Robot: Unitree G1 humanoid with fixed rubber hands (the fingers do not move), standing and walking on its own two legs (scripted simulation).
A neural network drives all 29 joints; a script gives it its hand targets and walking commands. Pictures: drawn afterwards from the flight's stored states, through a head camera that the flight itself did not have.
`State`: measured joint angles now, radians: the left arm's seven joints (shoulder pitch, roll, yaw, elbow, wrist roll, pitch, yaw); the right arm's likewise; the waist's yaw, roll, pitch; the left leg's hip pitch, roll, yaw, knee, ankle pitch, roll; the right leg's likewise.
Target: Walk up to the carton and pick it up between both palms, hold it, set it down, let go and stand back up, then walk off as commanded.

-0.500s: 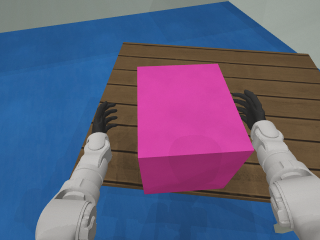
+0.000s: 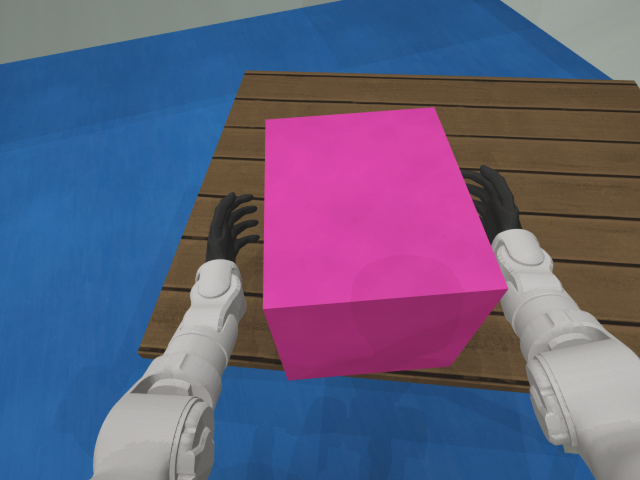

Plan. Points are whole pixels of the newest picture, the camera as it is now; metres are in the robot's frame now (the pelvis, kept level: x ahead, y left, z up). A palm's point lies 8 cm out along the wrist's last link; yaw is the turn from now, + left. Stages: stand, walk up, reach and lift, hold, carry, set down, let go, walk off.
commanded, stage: reach and lift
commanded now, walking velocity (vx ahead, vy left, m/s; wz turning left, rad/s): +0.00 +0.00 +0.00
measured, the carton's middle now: (359, 245) +0.46 +0.01 +0.00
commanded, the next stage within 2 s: none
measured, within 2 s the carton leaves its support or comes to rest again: neither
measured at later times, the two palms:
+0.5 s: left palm (227, 246) +0.40 +0.18 +0.05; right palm (491, 228) +0.46 -0.16 +0.06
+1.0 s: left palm (226, 246) +0.40 +0.18 +0.06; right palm (489, 228) +0.45 -0.15 +0.07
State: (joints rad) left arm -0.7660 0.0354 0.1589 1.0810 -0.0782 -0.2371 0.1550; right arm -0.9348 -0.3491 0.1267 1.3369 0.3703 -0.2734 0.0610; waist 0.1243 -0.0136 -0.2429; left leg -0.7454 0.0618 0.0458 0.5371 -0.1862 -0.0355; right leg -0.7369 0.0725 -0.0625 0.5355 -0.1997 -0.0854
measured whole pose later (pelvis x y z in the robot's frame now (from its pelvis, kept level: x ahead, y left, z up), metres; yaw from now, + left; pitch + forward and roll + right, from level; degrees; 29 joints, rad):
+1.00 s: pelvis +0.01 +0.01 +0.02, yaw -1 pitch +17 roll +0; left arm -0.71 -0.07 0.40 0.96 0.21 -0.22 0.14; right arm -0.86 -0.22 -0.25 1.26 -0.05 -0.27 0.06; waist 0.09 -0.03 -0.15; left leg -0.53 0.05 0.06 0.36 -0.13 -0.02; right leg -0.52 0.07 -0.04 0.34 -0.13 -0.07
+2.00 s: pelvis +0.02 +0.01 +0.02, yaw +0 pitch +13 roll +0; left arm -0.57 -0.05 0.31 0.82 0.20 -0.17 0.12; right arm -0.70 -0.13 -0.23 1.11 -0.09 -0.29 -0.01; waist 0.07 -0.03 -0.13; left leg -0.41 0.04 0.05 0.31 -0.12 -0.02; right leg -0.39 0.07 -0.05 0.28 -0.12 -0.07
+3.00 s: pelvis +0.01 +0.03 +0.03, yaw +4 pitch +0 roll -1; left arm -0.60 0.03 0.23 0.46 0.15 0.36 0.06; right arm -0.68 -0.10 -0.13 0.77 0.10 0.13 -0.10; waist -0.01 -0.06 -0.07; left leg -0.17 0.00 0.00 0.31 -0.14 0.01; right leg -0.10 0.03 -0.10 0.24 -0.13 -0.04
